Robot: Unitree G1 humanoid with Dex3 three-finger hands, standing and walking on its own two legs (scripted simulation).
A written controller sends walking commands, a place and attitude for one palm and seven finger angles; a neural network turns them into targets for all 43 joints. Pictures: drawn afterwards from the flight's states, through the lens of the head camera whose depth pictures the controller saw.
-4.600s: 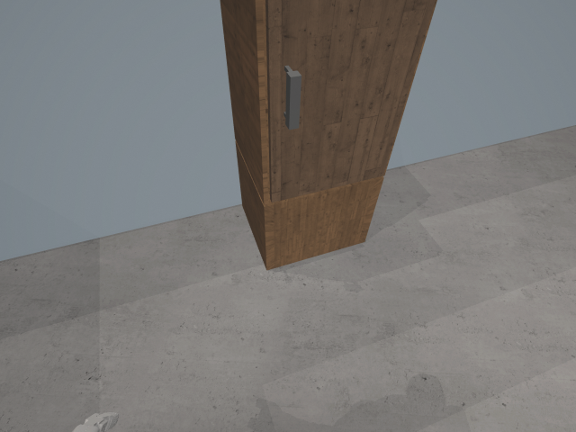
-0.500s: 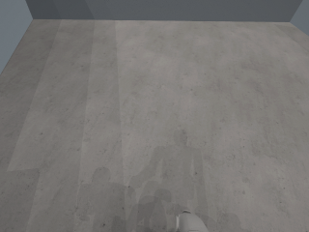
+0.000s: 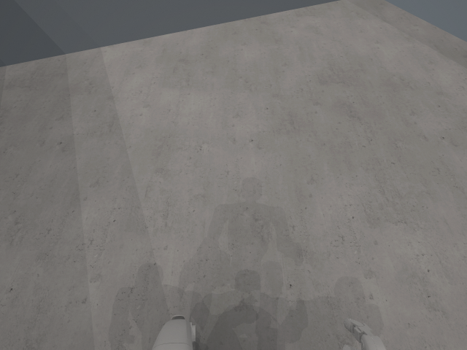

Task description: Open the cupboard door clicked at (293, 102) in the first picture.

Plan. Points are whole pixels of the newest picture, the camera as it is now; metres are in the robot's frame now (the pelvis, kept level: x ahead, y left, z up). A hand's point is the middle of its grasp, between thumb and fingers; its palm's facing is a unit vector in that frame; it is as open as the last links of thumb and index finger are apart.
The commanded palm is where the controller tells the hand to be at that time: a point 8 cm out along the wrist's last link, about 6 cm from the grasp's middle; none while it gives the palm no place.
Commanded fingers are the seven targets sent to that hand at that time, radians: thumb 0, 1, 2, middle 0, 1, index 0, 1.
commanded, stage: turn to face it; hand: left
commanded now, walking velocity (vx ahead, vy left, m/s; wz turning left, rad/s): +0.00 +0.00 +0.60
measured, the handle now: out of the picture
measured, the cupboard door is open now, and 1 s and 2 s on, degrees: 0 0 0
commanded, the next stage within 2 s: none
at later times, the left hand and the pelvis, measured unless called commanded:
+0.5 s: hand (114, 343) +0.15 +0.25 -0.17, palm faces +0.17 -0.96 -0.20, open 7.4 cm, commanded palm none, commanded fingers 0.00 0.90 0.90 -0.20 -0.30 -0.20 -0.30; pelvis +0.07 +0.05 +0.00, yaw +9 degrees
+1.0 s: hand out of the picture +0.02 +0.20 -0.16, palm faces +0.50 -0.83 -0.25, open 7.3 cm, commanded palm none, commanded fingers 0.00 0.90 0.90 -0.20 -0.30 -0.20 -0.30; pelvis +0.06 +0.01 +0.00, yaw +29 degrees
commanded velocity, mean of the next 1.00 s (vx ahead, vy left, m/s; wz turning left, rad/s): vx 0.00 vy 0.00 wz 0.60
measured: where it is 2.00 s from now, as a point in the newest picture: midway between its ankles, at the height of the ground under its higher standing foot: outside the picture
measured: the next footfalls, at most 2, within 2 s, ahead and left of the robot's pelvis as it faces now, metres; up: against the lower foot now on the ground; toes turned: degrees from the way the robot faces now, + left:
left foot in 0.12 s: +0.17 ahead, +0.16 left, +0.00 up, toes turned +7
right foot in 0.62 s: +0.12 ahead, -0.08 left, +0.00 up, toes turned +12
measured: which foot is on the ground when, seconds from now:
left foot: up 0.00-0.10, down 0.12-0.62, up 0.64-1.00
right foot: down 0.00-0.14, up 0.16-0.60, down 0.62-1.00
